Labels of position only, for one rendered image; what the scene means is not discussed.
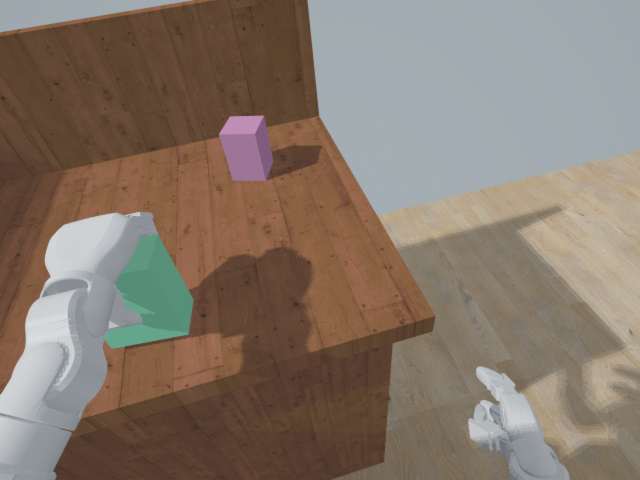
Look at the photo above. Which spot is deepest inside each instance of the sponge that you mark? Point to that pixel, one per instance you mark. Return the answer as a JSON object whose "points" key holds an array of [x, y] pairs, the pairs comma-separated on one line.
{"points": [[151, 285]]}

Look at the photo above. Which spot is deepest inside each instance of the left robot hand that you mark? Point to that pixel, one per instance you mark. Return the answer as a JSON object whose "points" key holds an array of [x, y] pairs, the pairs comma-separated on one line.
{"points": [[102, 245]]}

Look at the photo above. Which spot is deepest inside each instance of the right robot hand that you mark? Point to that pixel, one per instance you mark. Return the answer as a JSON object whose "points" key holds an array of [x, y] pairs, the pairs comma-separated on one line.
{"points": [[495, 427]]}

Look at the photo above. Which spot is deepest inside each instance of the robot left forearm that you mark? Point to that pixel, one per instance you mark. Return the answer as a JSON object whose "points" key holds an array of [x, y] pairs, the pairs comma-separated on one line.
{"points": [[62, 369]]}

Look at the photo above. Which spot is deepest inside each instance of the table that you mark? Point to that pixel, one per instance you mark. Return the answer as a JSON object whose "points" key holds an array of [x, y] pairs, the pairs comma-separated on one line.
{"points": [[298, 291]]}

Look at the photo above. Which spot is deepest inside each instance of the robot right forearm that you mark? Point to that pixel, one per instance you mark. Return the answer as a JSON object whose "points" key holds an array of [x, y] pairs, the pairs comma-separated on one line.
{"points": [[532, 459]]}

